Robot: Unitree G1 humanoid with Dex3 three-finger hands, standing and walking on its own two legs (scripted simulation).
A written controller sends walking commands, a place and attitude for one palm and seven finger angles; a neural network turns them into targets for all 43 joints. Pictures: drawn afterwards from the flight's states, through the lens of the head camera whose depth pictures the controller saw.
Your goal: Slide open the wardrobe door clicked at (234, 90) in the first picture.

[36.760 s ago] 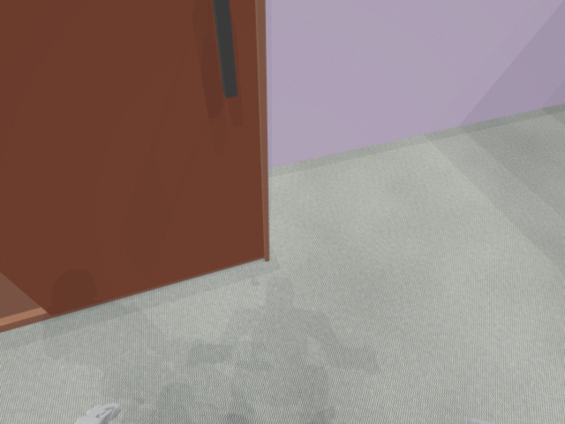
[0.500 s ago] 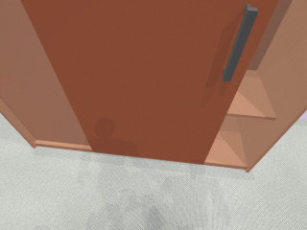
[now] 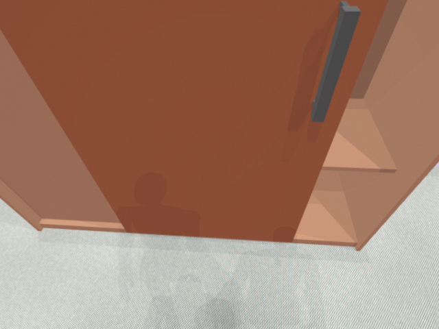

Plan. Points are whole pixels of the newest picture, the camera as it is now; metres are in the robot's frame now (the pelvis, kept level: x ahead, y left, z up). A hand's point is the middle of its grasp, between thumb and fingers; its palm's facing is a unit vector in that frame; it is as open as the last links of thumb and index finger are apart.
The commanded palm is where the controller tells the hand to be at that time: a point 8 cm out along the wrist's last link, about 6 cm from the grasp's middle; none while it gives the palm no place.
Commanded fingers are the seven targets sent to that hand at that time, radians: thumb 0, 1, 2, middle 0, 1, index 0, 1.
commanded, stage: take the last steps up to it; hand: right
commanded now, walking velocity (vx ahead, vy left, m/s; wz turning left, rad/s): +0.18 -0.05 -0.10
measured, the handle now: (329, 67) +0.59 -0.20 +0.19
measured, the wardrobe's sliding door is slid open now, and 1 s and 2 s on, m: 0.30 0.30 0.30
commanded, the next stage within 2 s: come to a stop and stand still in 0.24 s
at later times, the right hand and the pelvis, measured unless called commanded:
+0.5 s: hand (299, 315) +0.20 -0.15 -0.17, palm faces +0.04 +0.98 -0.18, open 7.4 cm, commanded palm none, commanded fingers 0.00 -0.90 -0.90 0.20 0.30 0.20 0.30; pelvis +0.10 +0.02 +0.00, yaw -3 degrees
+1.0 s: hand out of the picture +0.08 -0.24 -0.18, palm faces +0.16 +0.96 -0.22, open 7.4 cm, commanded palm none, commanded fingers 0.00 -0.90 -0.90 0.20 0.30 0.20 0.30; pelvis +0.06 -0.03 +0.01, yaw -6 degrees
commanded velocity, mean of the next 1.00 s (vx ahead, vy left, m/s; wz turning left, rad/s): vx -0.02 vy -0.06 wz -0.01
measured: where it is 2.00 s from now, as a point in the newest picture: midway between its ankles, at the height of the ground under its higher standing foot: outside the picture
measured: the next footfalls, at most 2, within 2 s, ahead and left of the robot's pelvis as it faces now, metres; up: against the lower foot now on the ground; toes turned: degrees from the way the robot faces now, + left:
left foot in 0.48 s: +0.22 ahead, +0.13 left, +0.00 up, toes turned +1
right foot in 0.90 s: +0.07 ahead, -0.14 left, +0.00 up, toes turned -7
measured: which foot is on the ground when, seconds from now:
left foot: down 0.00-0.02, up 0.04-0.46, down 0.48-0.90, up 0.92-1.00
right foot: down 0.00-0.50, up 0.52-0.88, down 0.90-1.00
